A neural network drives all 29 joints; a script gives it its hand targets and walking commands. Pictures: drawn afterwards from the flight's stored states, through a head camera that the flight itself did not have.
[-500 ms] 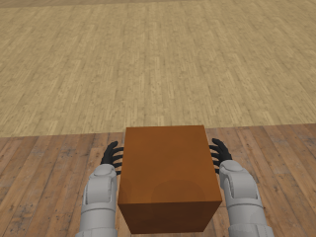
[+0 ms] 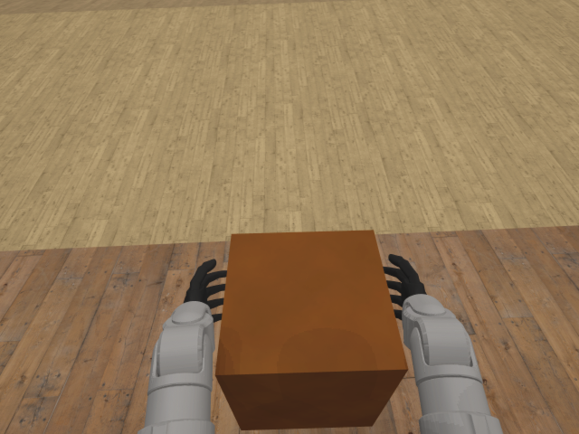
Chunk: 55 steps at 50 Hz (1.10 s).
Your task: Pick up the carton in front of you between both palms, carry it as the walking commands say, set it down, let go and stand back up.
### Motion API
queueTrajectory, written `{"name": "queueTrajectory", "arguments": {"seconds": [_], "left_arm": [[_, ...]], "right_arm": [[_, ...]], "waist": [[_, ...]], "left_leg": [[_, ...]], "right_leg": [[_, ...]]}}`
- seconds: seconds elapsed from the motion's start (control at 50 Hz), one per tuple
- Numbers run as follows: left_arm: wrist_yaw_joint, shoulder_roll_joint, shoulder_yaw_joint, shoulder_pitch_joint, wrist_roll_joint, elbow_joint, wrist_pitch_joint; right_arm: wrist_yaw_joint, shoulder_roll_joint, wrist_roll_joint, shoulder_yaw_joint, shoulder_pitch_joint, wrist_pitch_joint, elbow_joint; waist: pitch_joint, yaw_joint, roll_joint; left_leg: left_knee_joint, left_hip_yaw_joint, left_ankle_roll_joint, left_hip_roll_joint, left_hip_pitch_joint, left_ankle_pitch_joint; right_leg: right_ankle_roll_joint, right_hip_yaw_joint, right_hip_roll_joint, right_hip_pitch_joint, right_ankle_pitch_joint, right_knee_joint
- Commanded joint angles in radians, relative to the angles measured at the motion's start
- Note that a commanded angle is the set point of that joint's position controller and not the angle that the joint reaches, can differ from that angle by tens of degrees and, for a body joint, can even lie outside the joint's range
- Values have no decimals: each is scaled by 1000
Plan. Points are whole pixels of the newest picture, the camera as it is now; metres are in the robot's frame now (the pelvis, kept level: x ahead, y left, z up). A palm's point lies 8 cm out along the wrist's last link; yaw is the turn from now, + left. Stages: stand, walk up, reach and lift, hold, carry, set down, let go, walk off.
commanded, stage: hold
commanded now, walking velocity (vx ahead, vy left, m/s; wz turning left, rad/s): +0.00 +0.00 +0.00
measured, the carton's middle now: (304, 334) +0.28 +0.00 -0.03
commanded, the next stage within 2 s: carry in 0.08 s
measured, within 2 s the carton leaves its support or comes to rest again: neither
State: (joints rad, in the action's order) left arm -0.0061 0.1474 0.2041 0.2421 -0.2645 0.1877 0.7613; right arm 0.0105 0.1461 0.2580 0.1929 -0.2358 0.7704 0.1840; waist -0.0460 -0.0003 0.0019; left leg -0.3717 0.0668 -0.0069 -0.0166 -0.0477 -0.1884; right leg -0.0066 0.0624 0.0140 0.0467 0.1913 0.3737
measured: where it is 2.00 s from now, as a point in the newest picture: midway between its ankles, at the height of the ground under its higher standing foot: (303, 268)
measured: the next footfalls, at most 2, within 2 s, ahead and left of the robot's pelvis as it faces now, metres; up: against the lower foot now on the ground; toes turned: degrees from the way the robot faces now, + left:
left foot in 0.52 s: +0.18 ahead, +0.10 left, +0.00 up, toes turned +10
right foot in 0.86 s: +0.46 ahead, -0.14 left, +0.00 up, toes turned -13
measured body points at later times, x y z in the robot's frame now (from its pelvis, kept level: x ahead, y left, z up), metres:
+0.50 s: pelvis +0.10 -0.01 +0.00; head +0.08 -0.01 +0.45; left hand +0.38 +0.15 +0.07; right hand +0.39 -0.16 +0.07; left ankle +0.12 +0.09 -0.74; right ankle +0.02 -0.13 -0.75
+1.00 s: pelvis +0.38 -0.06 -0.01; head +0.40 -0.07 +0.44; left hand +0.66 +0.10 +0.05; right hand +0.67 -0.20 +0.05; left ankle +0.25 +0.07 -0.66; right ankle +0.42 -0.13 -0.74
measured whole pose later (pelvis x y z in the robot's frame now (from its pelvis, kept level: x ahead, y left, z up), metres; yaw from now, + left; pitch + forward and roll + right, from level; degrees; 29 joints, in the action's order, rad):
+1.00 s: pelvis +0.38 -0.06 -0.01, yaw +2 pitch +4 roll +0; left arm 0.10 0.14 0.13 0.20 -0.11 -0.29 1.21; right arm -0.10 0.14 0.09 0.15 -0.19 1.24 -0.32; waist 0.05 0.00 -0.02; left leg -1.14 -0.06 0.01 0.09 -0.40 -0.39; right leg 0.08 -0.27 -0.04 0.38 0.21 0.51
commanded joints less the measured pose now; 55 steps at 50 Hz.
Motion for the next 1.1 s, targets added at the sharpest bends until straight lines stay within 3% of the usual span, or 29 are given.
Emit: {"name": "queueTrajectory", "arguments": {"seconds": [0.0, 0.04, 0.06, 0.1, 0.12, 0.2, 0.26, 0.3, 0.32, 0.34, 0.36, 0.4, 0.42, 0.48, 0.5, 0.52, 0.54, 0.56, 0.6, 0.62, 0.68, 0.78, 0.84, 0.86, 0.88, 0.9, 0.96, 1.0, 1.08], "left_arm": [[-220, 890, -539, 478, 248, -52, -33], [-221, 892, -538, 483, 247, -48, -34], [-222, 893, -550, 529, 264, -37, -27], [-220, 898, -580, 535, 285, -69, -21], [-217, 901, -600, 555, 295, -99, -16], [-201, 892, -695, 549, 369, -201, 38], [-191, 868, -749, 553, 431, -275, 123], [-183, 847, -755, 540, 456, -291, 186], [-178, 830, -753, 503, 464, -294, 216], [-169, 813, -755, 462, 472, -306, 242], [-159, 810, -761, 456, 473, -349, 266], [-144, 818, -783, 471, 496, -455, 312], [-141, 830, -798, 478, 515, -501, 332], [-146, 855, -822, 410, 547, -576, 382], [-151, 857, -824, 381, 550, -586, 397], [-159, 854, -820, 371, 554, -599, 413], [-167, 844, -827, 395, 569, -622, 431], [-173, 837, -826, 422, 578, -617, 444], [-181, 843, -821, 447, 604, -607, 456], [-180, 846, -816, 448, 611, -604, 460], [-165, 852, -801, 435, 599, -585, 468], [-142, 844, -774, 397, 548, -565, 483], [-145, 842, -759, 384, 538, -542, 486], [-146, 837, -753, 369, 532, -532, 487], [-148, 825, -744, 370, 520, -514, 482], [-149, 849, -748, 374, 526, -514, 477], [-155, 945, -784, 429, 551, -576, 451], [-161, 970, -805, 449, 570, -615, 433], [-176, 937, -834, 416, 603, -653, 422]], "right_arm": [[209, 891, -245, -535, -495, -45, -69], [209, 893, -245, -534, -500, -45, -65], [211, 900, -260, -550, -534, -36, -50], [206, 902, -285, -576, -547, -32, -90], [203, 907, -301, -599, -565, -27, -117], [180, 891, -347, -682, -536, 28, -213], [159, 855, -389, -734, -538, 115, -300], [151, 830, -417, -750, -544, 181, -333], [148, 825, -439, -762, -540, 212, -352], [147, 825, -466, -781, -534, 242, -373], [149, 838, -499, -803, -553, 266, -403], [154, 866, -547, -822, -536, 304, -444], [154, 874, -561, -826, -514, 320, -464], [143, 882, -560, -815, -418, 362, -522], [140, 878, -550, -804, -386, 375, -535], [134, 857, -530, -793, -348, 388, -551], [127, 842, -494, -782, -316, 392, -546], [124, 877, -496, -781, -333, 404, -555], [117, 873, -525, -783, -409, 423, -612], [115, 871, -538, -789, -433, 430, -628], [122, 867, -567, -799, -457, 450, -626], [144, 847, -583, -794, -434, 471, -587], [148, 836, -577, -796, -440, 478, -586], [149, 820, -573, -790, -450, 480, -583], [149, 829, -575, -794, -470, 487, -602], [152, 835, -579, -799, -480, 488, -591], [159, 914, -578, -806, -490, 456, -599], [153, 958, -570, -819, -472, 433, -612], [127, 951, -531, -824, -399, 400, -620]], "waist": [[237, 0, -3], [237, 0, -3], [259, 0, -12], [245, 0, -14], [227, 3, -16], [352, 9, -85], [322, 8, -138], [288, -4, -5], [293, -18, 171], [257, -26, 258], [232, -36, 239], [297, -29, 136], [330, -27, 135], [401, -9, 120], [443, 1, 72], [476, 18, -106], [433, 30, -302], [385, 33, -228], [364, 31, -68], [359, 30, -47], [339, 25, -105], [293, 17, -173], [363, -9, -98], [418, -32, -6], [467, -32, 265], [447, -28, 284], [433, -19, 40], [436, -15, 61], [414, -17, 115]], "left_leg": [[52, 8, 3, -73, 34, 115], [51, 7, 3, -73, 33, 110], [-16, -7, 16, 111, -86, -32], [40, 41, 26, 100, -168, -453], [42, 48, 31, 101, -200, -541], [66, 122, 73, 161, -137, -368], [89, 166, 112, 204, -204, -507], [-72, 21, 61, 123, -351, -396], [-294, -96, 21, 60, -481, -292], [-375, -159, 3, 23, -652, -298], [-367, -151, 8, 51, -720, -345], [-286, -163, 12, 55, -638, -299], [-235, -198, 8, 29, -564, -235], [0, -283, 3, -13, -154, -31], [28, -240, 19, 30, 93, -6], [120, 36, 84, 220, 276, -200], [155, 386, 209, 426, 371, -174], [139, 427, 272, 480, 347, -71], [141, 293, 241, 446, 294, 69], [168, 214, 208, 417, 267, 50], [187, 9, 153, 321, 189, 117], [133, -159, 94, 263, 52, 216], [-167, -289, 38, 190, -117, 337], [-384, -300, 8, 156, -251, 172], [-689, -267, -38, 41, -508, -126], [-846, -140, -11, 34, -635, -290], [-859, -71, 38, 161, -664, -163], [-740, -97, 27, 159, -604, -98], [-534, -167, 8, 125, -633, -32]], "right_leg": [[4, 9, 72, -32, -115, -52], [4, 8, 72, -31, -110, -52], [15, 7, -107, 91, 35, 12], [20, 33, -87, 187, 431, -31], [19, 27, -79, 224, 500, -20], [5, -74, -42, 224, 223, 156], [13, -134, -22, 228, 275, 106], [45, 3, -117, 110, 325, -23], [101, 211, -244, 8, 374, -113], [165, 376, -343, -94, 278, -157], [212, 409, -375, -129, 110, -148], [195, 279, -343, -143, -84, -107], [168, 195, -311, -127, -127, -89], [95, -40, -203, 67, -44, 26], [66, -100, -175, 232, -21, 124], [20, -182, -125, 434, 99, 355], [-3, -215, -28, 705, 272, 529], [20, -130, -74, 785, 354, 629], [35, -102, -122, 806, 323, 668], [31, -106, -134, 786, 272, 604], [1, -175, -105, 662, 124, 409], [9, -276, -51, 415, -73, 167], [34, -360, 5, 15, -40, 101], [46, -185, -125, -160, 73, 64], [163, 341, -426, -301, 276, -112], [230, 481, -479, -298, 186, -187], [180, 205, -405, -179, -83, -128], [139, 65, -357, -128, -157, -148], [147, -63, -313, -178, -265, -167]]}}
